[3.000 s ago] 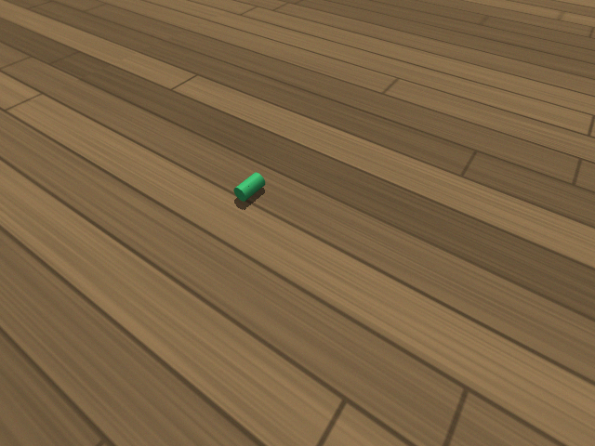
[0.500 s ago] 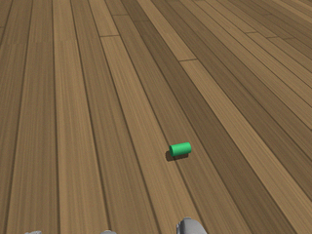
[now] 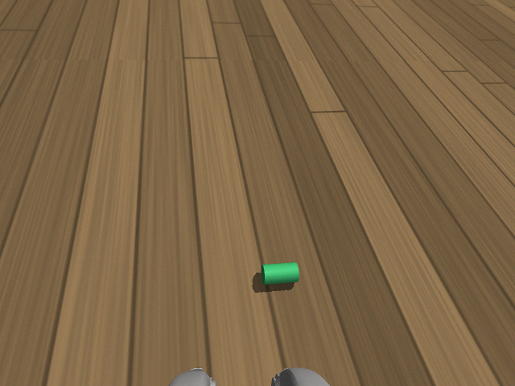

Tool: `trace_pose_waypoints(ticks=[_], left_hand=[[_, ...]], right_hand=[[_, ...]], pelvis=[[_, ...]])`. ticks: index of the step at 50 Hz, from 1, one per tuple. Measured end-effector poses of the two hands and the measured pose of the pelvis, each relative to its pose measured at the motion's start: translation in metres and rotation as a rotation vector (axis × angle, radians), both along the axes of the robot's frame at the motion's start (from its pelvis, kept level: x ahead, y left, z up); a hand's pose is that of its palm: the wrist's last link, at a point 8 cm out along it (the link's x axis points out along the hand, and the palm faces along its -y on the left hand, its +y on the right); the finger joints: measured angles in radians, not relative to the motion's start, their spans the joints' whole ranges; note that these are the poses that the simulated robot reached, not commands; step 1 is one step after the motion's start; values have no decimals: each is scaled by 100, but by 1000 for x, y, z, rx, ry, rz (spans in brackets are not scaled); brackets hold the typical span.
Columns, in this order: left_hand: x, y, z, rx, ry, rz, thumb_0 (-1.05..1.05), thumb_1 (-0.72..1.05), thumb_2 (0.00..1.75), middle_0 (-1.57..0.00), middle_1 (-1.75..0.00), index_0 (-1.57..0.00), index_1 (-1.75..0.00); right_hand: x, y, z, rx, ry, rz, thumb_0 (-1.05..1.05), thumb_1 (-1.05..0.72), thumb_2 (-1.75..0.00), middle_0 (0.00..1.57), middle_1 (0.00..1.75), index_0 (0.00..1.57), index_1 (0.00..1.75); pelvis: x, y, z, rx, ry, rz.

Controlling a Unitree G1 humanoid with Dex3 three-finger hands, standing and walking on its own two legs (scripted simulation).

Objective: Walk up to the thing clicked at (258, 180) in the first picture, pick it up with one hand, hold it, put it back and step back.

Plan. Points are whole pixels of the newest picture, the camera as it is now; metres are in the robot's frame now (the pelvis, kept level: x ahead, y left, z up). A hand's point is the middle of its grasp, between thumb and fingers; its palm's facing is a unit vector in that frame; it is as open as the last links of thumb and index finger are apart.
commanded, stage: walk up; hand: left
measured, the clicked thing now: (279, 273) +0.61 -0.15 -0.70
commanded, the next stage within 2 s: none
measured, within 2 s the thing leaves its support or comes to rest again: neither
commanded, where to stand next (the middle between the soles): +0.28 -0.44 m, yaw +7 degrees
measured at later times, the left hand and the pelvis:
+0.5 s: hand out of the picture +0.11 +0.05 -0.14, palm faces +0.05 -0.93 -0.35, open 7.4 cm; pelvis +0.07 -0.23 +0.00, yaw +3 degrees
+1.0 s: hand (325, 337) +0.24 -0.13 -0.16, palm faces +0.00 -0.91 -0.41, open 7.4 cm; pelvis +0.14 -0.45 -0.03, yaw +2 degrees
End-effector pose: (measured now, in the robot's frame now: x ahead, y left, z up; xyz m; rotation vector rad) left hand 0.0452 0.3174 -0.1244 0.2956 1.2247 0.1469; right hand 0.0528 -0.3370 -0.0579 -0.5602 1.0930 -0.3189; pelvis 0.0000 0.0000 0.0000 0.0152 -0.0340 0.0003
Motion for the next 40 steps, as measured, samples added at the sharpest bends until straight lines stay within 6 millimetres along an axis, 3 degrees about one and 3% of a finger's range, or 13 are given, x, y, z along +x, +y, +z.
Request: trace_pose_waypoints(ticks=[5, 10, 15, 18, 24, 29, 34, 40], left_hand=[[35, -36, 3, -14, -52, -22, 1, 90, 90, -20, -30, -20, -30], [64, -74, 6, 7, -83, -26, 1, 90, 90, -20, -30, -20, -30], [85, -123, 10, 68, -118, -19, 1, 91, 90, -20, -30, -20, -30], [79, -157, 10, 94, -135, 12, 1, 91, 90, -20, -30, -20, -30], [52, -217, 23, 57, -51, 89, 1, 90, 90, -20, -30, -20, -30], [50, -248, 16, 37, 6, 110, 1, 90, 90, -20, -30, -20, -30], [78, -284, 0, 20, 32, 68, 1, 90, 90, -20, -30, -20, -30], [130, -326, 2, 12, -35, 9, 1, 90, 90, -20, -30, -20, -30]], right_hand=[[-3, -45, 14, -30, 20, -13, 1, -90, -90, 21, 30, 22, 30], [-5, -108, 16, -60, 52, -20, 1, -89, -90, 21, 30, 22, 30], [3, -193, -1, -88, 87, -36, 1, -89, -90, 21, 30, 22, 30], [20, -234, -17, -106, 119, -66, 1, -90, -90, 21, 30, 21, 30], [76, -249, -18, -11, 88, -1, 1, -90, -90, 20, 30, 21, 30], [109, -251, -15, 37, 76, 72, 1, -90, -90, 21, 30, 21, 30], [113, -278, -15, 16, 61, 44, 1, -90, -90, 21, 30, 22, 30], [106, -338, 2, -32, 66, 0, 1, -89, -90, 21, 30, 22, 30]], pelvis=[[13, -39, 4, -4, -2, 1], [24, -90, 0, -10, 7, 7], [39, -156, -17, -5, 20, 12], [47, -188, -24, -26, 9, 31], [69, -226, -1, -26, 6, 49], [91, -254, 3, -24, 16, 58], [105, -284, -3, 1, 7, 60], [115, -332, 1, -1, 1, 43]])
